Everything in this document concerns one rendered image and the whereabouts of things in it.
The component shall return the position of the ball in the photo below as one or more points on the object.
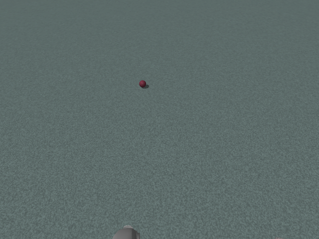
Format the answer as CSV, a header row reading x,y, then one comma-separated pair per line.
x,y
142,83

